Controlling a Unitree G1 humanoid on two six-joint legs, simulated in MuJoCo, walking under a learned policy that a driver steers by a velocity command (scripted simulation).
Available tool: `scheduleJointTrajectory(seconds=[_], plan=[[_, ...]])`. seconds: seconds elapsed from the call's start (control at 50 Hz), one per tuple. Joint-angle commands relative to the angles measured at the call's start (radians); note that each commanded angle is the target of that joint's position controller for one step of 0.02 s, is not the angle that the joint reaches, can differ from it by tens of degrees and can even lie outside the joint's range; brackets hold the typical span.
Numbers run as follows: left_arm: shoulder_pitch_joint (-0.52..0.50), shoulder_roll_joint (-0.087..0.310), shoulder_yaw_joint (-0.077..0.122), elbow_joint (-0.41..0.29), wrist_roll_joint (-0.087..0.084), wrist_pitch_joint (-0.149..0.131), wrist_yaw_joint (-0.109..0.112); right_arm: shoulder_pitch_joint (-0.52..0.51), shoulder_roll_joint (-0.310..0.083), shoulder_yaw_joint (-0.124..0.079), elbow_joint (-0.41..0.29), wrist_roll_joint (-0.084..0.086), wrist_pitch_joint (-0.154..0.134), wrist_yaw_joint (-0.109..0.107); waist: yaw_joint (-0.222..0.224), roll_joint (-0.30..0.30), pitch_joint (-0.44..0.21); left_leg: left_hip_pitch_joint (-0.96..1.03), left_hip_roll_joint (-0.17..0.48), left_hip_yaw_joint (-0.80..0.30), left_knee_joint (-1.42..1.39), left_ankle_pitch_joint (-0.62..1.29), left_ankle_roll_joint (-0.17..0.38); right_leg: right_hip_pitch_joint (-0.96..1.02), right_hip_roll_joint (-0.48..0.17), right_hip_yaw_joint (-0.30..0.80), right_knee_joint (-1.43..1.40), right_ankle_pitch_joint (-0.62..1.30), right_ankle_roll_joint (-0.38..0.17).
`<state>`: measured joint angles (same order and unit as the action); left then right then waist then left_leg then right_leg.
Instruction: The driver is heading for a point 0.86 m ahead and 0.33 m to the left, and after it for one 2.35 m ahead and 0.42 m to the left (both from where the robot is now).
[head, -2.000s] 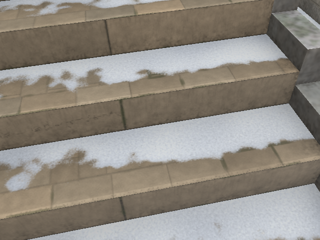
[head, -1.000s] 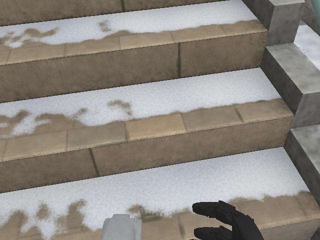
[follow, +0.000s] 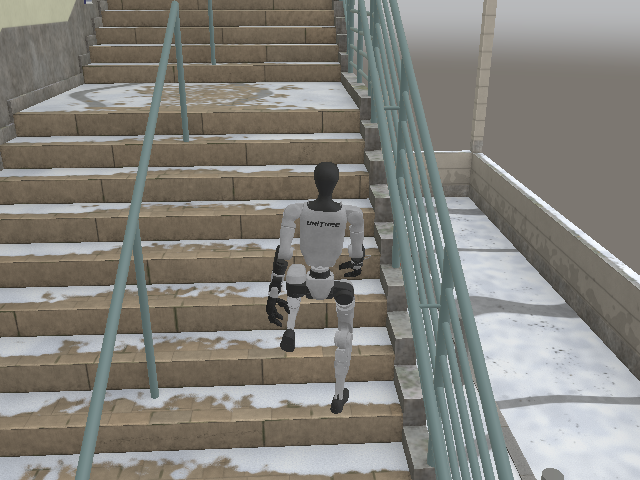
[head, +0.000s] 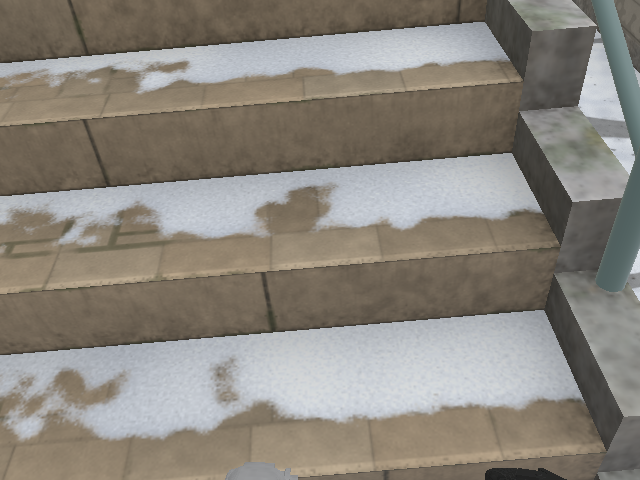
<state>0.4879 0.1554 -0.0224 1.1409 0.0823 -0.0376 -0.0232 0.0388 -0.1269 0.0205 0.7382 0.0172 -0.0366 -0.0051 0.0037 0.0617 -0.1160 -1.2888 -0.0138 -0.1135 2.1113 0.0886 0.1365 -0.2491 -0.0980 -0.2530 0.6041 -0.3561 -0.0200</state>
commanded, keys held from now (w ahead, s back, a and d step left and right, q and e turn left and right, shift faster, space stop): w+q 0.88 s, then w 0.12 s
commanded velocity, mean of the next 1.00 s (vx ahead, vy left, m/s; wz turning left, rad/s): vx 0.50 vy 0.00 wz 0.55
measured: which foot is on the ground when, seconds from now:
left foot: up 0.00-0.24, down 0.26-0.82, up 0.84-1.00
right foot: down 0.00-0.28, up 0.30-0.78, down 0.80-1.00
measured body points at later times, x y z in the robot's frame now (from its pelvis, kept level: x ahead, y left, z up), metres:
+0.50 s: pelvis +0.28 +0.08 +0.16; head +0.26 +0.11 +0.61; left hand +0.45 +0.34 +0.10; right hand +0.34 -0.15 +0.02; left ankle +0.28 +0.12 -0.56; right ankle +0.31 -0.08 -0.24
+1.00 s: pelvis +0.56 +0.16 +0.30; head +0.54 +0.15 +0.75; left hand +0.41 +0.39 +0.16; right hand +0.87 +0.10 +0.25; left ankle +0.47 +0.27 -0.16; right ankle +0.62 +0.08 -0.40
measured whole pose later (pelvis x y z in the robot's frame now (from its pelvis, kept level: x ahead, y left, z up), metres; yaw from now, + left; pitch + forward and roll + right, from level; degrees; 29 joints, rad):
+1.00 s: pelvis +0.56 +0.16 +0.30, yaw +36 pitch +1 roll -3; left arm 0.35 0.25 0.07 0.98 0.04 -0.03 0.02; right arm 0.08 -0.23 -0.02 0.63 0.03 -0.05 0.03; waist 0.02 0.03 -0.08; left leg -0.97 -0.05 -0.15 1.99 -0.17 0.12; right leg -0.40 -0.04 -0.20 0.81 -0.43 -0.03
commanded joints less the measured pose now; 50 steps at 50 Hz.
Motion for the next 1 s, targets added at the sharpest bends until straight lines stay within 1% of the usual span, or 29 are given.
scheduleJointTrajectory(seconds=[0.02,0.08,0.16,0.2,0.22,0.24,0.26,0.28,0.3,0.32,0.34,0.38,0.4,0.42,0.5,0.58,0.66,0.7,0.74,0.76,0.8,0.82,0.84,0.86,0.88,0.9,0.92,0.96,1.0], plan=[[-0.103,0.066,-0.002,-0.095,-0.017,-0.013,0.023,-0.002,0.121,0.065,-0.082,-0.003,0.015,0.003,-0.082,-0.173,0.205,-0.16,0.027,0.05,0.025,-0.04,-0.043,-0.116,-0.164,0.096,-0.285,0.161,-0.015],[0.043,0.107,0.012,-0.096,-0.022,-0.019,0.051,-0.105,0.025,0.05,-0.133,0.019,0.009,0.003,-0.001,-0.184,0.175,-0.214,0.092,0.08,-0.079,-0.138,-0.086,0.057,-0.239,0.156,-0.383,0.067,-0.073],[0.102,0.162,0.054,-0.096,-0.054,-0.017,0.079,-0.284,0.056,0.053,-0.173,0.015,0.02,0.037,0.078,-0.141,0.215,-0.16,0.204,0.231,-0.363,-0.35,-0.061,0.296,-0.287,0.084,-0.563,0.227,-0.119],[0.006,0.176,0.042,-0.097,-0.05,-0.003,0.082,-0.296,0.059,0.053,-0.227,0.024,0.004,0.054,-0.006,-0.147,0.176,0.375,0.09,0.392,-0.652,-0.395,0.031,0.072,-0.204,-0.082,-0.474,1.244,-0.091],[0.055,0.256,0.06,-0.097,-0.067,-0.005,0.093,-0.247,0.025,0.026,-0.225,0.036,0.003,0.049,-0.043,-0.21,0.11,0.496,0.004,0.455,-0.688,-0.528,0.051,0.14,-0.216,-0.069,-0.358,1.707,-0.095],[0.008,0.328,0.078,-0.124,-0.091,-0.004,0.1,-0.107,-0.033,-0.005,-0.194,0.008,0.01,0.05,-0.115,-0.314,0.026,0.619,-0.032,0.426,-0.806,-0.55,0.079,0.232,-0.26,-0.023,-0.214,2.0,-0.125],[-0.058,0.355,0.093,-0.179,-0.136,-0.014,0.104,0.074,-0.136,-0.055,-0.148,-0.012,0.027,0.046,-0.187,-0.372,-0.063,0.763,-0.087,0.362,-1.029,-0.55,0.121,0.327,-0.242,0.007,-0.009,2.058,-0.119],[-0.127,0.338,0.095,-0.223,-0.137,-0.042,0.108,0.217,-0.239,-0.101,-0.117,-0.018,0.045,0.045,-0.252,-0.376,-0.136,1.015,-0.052,0.067,-1.243,-0.535,0.167,0.149,-0.211,0.07,0.276,1.737,-0.09],[-0.104,0.115,0.042,-0.305,-0.094,-0.084,0.069,0.26,-0.396,-0.136,-0.101,-0.029,0.062,0.039,-0.119,0.223,-0.275,1.361,0.206,-0.633,-1.637,-0.718,0.332,-0.321,0.067,0.151,0.71,0.414,0.003],[-0.199,0.156,0.07,-0.303,-0.076,-0.128,0.02,0.319,-0.338,-0.122,-0.052,-0.072,0.051,0.011,-0.125,0.152,-0.394,1.414,0.281,-0.933,-1.882,-0.844,0.263,-0.424,0.152,0.441,1.096,0.219,-0.007],[-0.228,0.115,0.076,-0.352,-0.088,-0.135,-0.005,0.393,-0.225,-0.087,0.031,-0.061,0.038,0.013,-0.079,0.122,-0.273,1.333,0.258,-0.811,-1.906,-0.801,0.15,-0.529,0.128,0.47,1.269,0.264,-0.031],[-0.423,-0.007,0.022,-0.479,-0.048,-0.126,-0.014,0.334,-0.054,-0.043,0.11,-0.029,0.008,0.039,-0.015,-0.032,0.041,1.046,0.194,-0.508,-1.753,-0.578,0.078,-0.759,0.092,0.383,1.545,0.237,-0.094],[-0.399,-0.048,0.001,-0.502,-0.055,-0.121,-0.021,0.318,-0.019,-0.027,0.134,-0.05,-0.003,0.04,0.033,-0.056,0.067,0.99,0.142,-0.395,-1.709,-0.492,0.039,-0.797,0.072,0.397,1.597,0.257,-0.137],[-0.333,-0.08,-0.023,-0.493,-0.041,-0.114,-0.027,0.293,-0.03,-0.03,0.135,-0.045,-0.006,0.053,0.08,-0.086,0.082,0.948,0.111,-0.264,-1.669,-0.357,-0.024,-0.823,0.06,0.391,1.618,0.311,-0.159],[-0.346,-0.067,-0.042,-0.533,-0.067,-0.08,-0.029,0.299,-0.051,-0.019,0.139,-0.057,0.013,0.055,0.111,-0.056,0.108,0.847,0.063,-0.083,-1.67,-0.194,-0.08,-0.997,0.03,0.272,1.621,0.314,-0.111],[-0.583,-0.12,-0.088,-0.613,-0.066,-0.08,0.004,0.44,-0.075,-0.016,0.204,-0.043,0.008,0.048,0.017,0.039,0.152,0.843,0.055,-0.175,-1.725,-0.321,-0.076,-1.187,0.018,0.173,1.611,0.306,-0.062],[-0.902,-0.159,-0.133,-0.744,-0.041,-0.109,0.027,0.586,-0.088,-0.031,0.222,-0.032,0.049,-0.032,-0.1,0.05,0.111,0.978,0.141,-0.339,-1.901,-0.075,0.028,-1.141,0.034,0.092,1.229,0.253,0.006],[-0.82,-0.13,-0.102,-0.712,-0.067,-0.112,0.032,0.572,-0.094,-0.042,0.238,-0.029,0.04,-0.057,-0.049,0.143,0.013,1.187,0.185,-0.273,-1.911,0.259,0.056,-1.019,0.045,0.072,1.143,0.177,-0.008],[-0.617,-0.015,-0.047,-0.652,-0.087,-0.12,0.041,0.405,-0.124,-0.052,0.184,-0.026,0.041,-0.056,0.094,0.172,-0.116,1.154,0.139,-0.109,-1.801,0.993,0.037,-0.505,0.119,0.053,0.807,-0.006,-0.074],[-0.518,0.065,-0.001,-0.644,-0.085,-0.11,0.047,0.39,-0.179,-0.06,0.161,-0.032,0.021,-0.045,0.149,0.186,-0.19,1.172,0.178,-0.189,-1.771,1.185,0.071,-0.29,0.167,0.061,0.685,-0.069,-0.061],[-0.181,0.234,0.078,-0.533,-0.089,-0.087,0.055,0.21,-0.233,-0.073,0.103,-0.043,-0.038,-0.031,0.316,0.2,-0.293,1.13,0.146,-0.185,-1.347,1.35,0.112,0.096,0.086,0.371,0.334,-0.256,-0.111],[0.001,0.329,0.098,-0.468,-0.041,-0.074,0.049,0.161,-0.131,-0.052,0.048,-0.069,-0.08,0.006,0.292,-0.287,-0.375,0.838,-0.016,-0.158,-0.922,0.52,0.078,0.42,-0.129,0.736,0.112,0.207,-0.234],[-0.043,0.254,0.091,-0.449,0.003,-0.054,0.085,0.242,-0.05,-0.049,0.029,-0.056,-0.101,0.051,0.215,-0.576,-0.449,0.494,-0.222,-0.265,-0.312,-0.268,-0.005,0.507,-0.353,1.421,-0.265,0.18,-0.425],[-0.146,0.094,0.063,-0.425,-0.044,-0.029,0.097,0.172,-0.087,-0.063,-0.024,-0.036,-0.096,0.086,0.161,-0.384,-0.212,0.335,-0.144,-0.226,-0.038,-0.332,-0.012,0.315,-0.345,1.343,-0.28,-0.051,-0.371],[-0.206,-0.024,0.037,-0.37,-0.058,-0.019,0.09,0.087,-0.045,-0.041,-0.11,-0.001,-0.057,0.077,0.073,-0.237,0.029,0.247,-0.091,-0.149,0.004,-0.356,-0.012,0.071,-0.313,1.073,-0.223,-0.229,-0.282],[-0.239,-0.108,0.018,-0.311,-0.053,-0.016,0.068,0.105,-0.007,-0.016,-0.121,-0.013,-0.03,0.07,0.006,-0.079,0.162,0.26,-0.059,-0.119,0.054,-0.346,0.0,-0.144,-0.274,0.862,-0.189,-0.201,-0.222],[-0.287,-0.149,0.005,-0.276,-0.033,-0.021,0.056,0.179,-0.006,-0.012,-0.109,-0.006,-0.003,0.061,-0.066,-0.036,0.207,0.282,-0.025,-0.107,0.03,-0.322,0.002,-0.267,-0.238,0.687,-0.172,-0.185,-0.161],[-0.317,-0.096,0.019,-0.24,-0.04,-0.012,0.022,0.266,0.048,0.017,-0.099,0.032,0.005,0.039,-0.124,-0.026,0.262,0.272,0.011,-0.085,-0.038,-0.305,-0.007,-0.369,-0.179,0.452,-0.223,-0.072,-0.104],[-0.296,-0.034,0.025,-0.226,-0.03,-0.014,0.004,0.199,0.049,0.034,-0.134,0.023,-0.003,0.024,-0.123,-0.024,0.281,0.263,0.027,-0.046,-0.255,-0.176,-0.034,-0.433,-0.115,0.252,-0.261,0.047,-0.093]])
